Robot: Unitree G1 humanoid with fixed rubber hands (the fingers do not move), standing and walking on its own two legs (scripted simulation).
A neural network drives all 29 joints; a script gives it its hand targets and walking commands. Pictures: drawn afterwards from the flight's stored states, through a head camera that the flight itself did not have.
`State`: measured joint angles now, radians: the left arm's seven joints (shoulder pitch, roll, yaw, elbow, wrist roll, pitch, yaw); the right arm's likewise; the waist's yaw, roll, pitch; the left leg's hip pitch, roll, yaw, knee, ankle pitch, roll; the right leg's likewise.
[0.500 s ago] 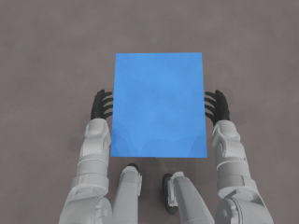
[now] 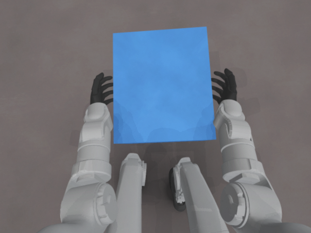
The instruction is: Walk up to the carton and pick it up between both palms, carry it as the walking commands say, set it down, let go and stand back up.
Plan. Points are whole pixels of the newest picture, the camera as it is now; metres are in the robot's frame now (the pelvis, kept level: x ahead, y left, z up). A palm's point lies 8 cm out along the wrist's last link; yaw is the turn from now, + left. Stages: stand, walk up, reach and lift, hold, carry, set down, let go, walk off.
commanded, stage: set down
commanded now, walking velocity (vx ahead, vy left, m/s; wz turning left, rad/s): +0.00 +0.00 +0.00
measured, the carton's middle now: (162, 92) +0.46 +0.01 -0.19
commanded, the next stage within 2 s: none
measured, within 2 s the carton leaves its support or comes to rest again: neither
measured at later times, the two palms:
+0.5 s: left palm (106, 101) +0.43 +0.18 -0.19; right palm (215, 97) +0.44 -0.15 -0.17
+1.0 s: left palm (110, 99) +0.46 +0.18 -0.27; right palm (205, 97) +0.47 -0.15 -0.26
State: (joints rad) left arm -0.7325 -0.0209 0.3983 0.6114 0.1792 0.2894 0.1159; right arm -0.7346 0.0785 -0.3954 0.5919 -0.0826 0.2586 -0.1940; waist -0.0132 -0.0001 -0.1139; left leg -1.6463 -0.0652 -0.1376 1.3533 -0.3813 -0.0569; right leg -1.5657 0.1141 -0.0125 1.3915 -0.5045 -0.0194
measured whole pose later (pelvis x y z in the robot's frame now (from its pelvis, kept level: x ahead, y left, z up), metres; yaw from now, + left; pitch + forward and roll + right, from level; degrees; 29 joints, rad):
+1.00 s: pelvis -0.03 +0.00 -0.12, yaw -3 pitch +45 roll -2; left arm -1.06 0.14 0.40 0.72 0.09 0.28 0.13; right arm -1.10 -0.07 -0.31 0.74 -0.03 0.24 -0.21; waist 0.01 -0.01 0.04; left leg -2.10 -0.07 -0.11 1.78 -0.46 -0.07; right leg -2.03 0.15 -0.02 1.83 -0.58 -0.02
